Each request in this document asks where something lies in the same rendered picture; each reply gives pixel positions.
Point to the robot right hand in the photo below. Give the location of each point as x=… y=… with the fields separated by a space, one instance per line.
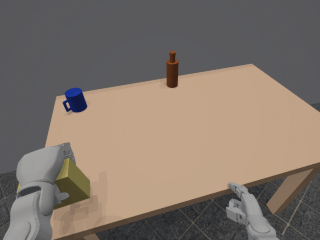
x=239 y=211

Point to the table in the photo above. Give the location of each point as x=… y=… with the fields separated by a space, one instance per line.
x=148 y=149

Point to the robot left hand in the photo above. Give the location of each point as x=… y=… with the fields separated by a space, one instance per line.
x=44 y=165

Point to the left robot forearm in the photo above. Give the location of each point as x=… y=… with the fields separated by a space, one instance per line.
x=31 y=212

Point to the right robot forearm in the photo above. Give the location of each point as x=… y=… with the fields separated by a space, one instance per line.
x=258 y=228

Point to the sponge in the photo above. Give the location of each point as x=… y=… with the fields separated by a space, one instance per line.
x=71 y=180

